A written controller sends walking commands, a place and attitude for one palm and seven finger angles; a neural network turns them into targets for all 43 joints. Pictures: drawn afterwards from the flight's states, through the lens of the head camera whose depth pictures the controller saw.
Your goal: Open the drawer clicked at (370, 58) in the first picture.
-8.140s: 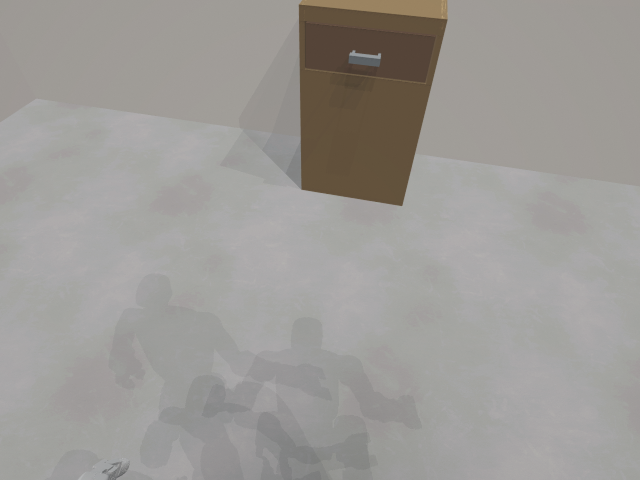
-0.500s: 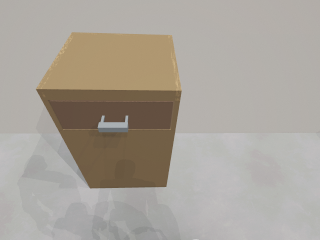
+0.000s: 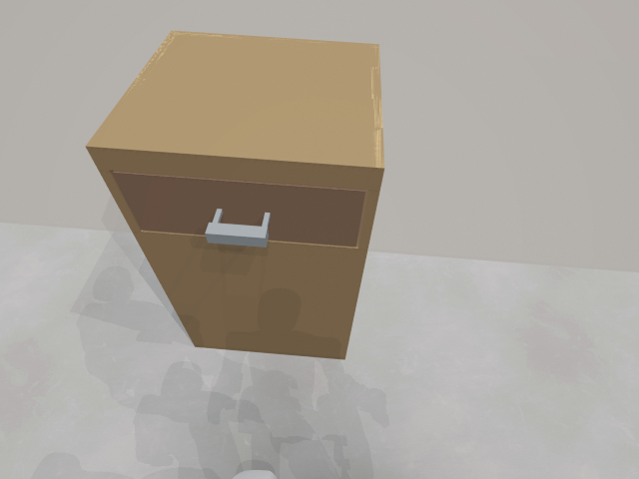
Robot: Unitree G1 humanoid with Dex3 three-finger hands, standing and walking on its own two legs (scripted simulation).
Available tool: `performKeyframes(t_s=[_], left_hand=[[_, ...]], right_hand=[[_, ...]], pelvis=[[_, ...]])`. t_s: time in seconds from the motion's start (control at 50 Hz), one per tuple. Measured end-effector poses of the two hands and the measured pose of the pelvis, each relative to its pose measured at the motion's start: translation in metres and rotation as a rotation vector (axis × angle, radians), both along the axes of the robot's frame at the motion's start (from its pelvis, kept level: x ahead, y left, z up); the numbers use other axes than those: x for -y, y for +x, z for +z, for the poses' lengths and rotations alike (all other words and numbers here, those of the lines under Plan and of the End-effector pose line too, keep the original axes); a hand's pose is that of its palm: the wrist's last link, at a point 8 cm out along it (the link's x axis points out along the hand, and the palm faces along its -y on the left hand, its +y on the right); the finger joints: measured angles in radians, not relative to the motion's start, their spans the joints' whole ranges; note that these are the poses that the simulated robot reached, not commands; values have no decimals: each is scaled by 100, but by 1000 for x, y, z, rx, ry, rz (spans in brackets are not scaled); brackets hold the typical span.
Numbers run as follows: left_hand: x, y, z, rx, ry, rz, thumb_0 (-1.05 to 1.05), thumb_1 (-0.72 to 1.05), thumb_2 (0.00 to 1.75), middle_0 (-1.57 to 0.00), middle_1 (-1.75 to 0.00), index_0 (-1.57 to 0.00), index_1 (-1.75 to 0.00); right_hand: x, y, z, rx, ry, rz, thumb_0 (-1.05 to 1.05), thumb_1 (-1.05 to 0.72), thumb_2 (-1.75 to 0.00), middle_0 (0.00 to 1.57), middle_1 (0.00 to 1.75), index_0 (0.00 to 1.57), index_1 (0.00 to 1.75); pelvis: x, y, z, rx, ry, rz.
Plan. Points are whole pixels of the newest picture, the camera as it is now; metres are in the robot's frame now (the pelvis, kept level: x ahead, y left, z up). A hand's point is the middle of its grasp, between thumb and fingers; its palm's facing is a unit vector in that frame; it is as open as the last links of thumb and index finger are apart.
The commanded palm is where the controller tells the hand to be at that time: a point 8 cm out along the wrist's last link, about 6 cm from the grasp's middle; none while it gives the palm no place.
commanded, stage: come to a stop and stand still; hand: left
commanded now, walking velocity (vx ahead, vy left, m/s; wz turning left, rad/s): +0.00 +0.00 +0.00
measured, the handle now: (240, 225) +0.54 +0.19 -0.08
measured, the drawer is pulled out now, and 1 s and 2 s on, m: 0.00 0.00 0.00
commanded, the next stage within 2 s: none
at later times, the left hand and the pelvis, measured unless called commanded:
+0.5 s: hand out of the picture -0.05 +0.20 -0.16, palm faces +0.01 -0.98 -0.21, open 7.4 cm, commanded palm none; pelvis -0.04 +0.04 +0.01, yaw -2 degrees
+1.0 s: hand out of the picture -0.08 +0.16 -0.17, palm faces +0.02 -0.99 -0.14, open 7.4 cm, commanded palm none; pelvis -0.04 +0.02 +0.01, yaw -2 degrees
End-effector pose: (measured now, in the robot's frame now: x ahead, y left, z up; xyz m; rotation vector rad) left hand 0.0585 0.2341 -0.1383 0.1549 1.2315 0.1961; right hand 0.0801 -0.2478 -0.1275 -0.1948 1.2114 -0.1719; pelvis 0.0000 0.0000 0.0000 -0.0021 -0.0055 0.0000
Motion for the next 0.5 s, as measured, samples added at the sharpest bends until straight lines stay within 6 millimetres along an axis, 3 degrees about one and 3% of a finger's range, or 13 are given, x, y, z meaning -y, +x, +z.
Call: performKeyframes(t_s=[0.08, 0.24, 0.36, 0.5], left_hand=[[-25, -21, -16, -38, -23, 20, 0, 91, 90, -20, -30, -20, -30], [-44, -65, -2, -123, -23, 19, 1, 91, 90, -20, -30, -20, -30], [-39, -90, 3, -190, -12, -5, 1, 91, 90, -20, -30, -20, -30], [-17, -108, 10, -185, -23, -15, 0, 91, 90, -20, -30, -20, -30]], right_hand=[[-22, 4, 5, 71, -24, 24, 0, -91, -90, 20, 30, 20, 29], [-59, -30, 8, 23, 16, 9, 0, -92, -90, 20, 30, 20, 30], [-64, -68, -7, -32, 53, -40, 0, -93, -90, 20, 30, 21, 30], [-65, -126, -18, -156, 95, -82, 0, -93, -90, 20, 30, 20, 29]], pelvis=[[-19, -8, -8, 8, -7, -2], [-38, -19, 7, -6, 3, -19], [-42, -27, 6, -13, 34, -36], [-38, -35, 9, 7, 14, -34]])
